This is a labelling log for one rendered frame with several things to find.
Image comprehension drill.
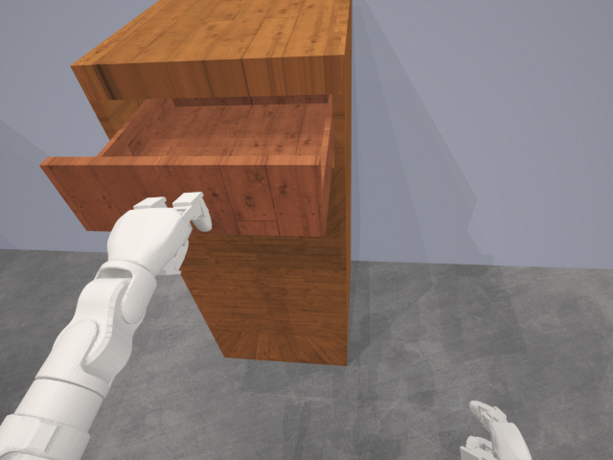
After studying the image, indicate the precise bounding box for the left robot forearm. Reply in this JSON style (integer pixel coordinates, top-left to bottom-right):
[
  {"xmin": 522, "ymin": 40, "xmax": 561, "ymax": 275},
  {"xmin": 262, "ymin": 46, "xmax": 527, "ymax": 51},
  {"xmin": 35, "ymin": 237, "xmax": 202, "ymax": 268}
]
[{"xmin": 0, "ymin": 261, "xmax": 157, "ymax": 460}]

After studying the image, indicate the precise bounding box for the cabinet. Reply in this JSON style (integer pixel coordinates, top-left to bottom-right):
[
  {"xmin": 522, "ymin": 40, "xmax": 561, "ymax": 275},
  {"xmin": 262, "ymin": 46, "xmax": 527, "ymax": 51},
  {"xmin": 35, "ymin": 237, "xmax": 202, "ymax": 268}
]
[{"xmin": 70, "ymin": 0, "xmax": 352, "ymax": 366}]

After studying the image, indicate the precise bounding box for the right robot hand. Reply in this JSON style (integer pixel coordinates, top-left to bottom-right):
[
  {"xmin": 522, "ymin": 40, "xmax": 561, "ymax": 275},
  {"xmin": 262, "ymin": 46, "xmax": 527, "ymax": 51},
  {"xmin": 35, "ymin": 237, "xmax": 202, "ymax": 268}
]
[{"xmin": 460, "ymin": 401, "xmax": 533, "ymax": 460}]

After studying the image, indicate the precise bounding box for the left robot hand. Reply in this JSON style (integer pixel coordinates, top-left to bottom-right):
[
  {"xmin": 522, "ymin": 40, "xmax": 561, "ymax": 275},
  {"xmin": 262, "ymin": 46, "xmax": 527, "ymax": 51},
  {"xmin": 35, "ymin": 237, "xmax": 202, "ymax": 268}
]
[{"xmin": 107, "ymin": 192, "xmax": 212, "ymax": 277}]

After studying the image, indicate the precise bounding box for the drawer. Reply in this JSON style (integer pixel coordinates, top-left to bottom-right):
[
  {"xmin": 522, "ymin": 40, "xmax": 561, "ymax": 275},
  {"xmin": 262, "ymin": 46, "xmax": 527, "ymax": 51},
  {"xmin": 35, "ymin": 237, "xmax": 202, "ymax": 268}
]
[{"xmin": 39, "ymin": 94, "xmax": 333, "ymax": 237}]

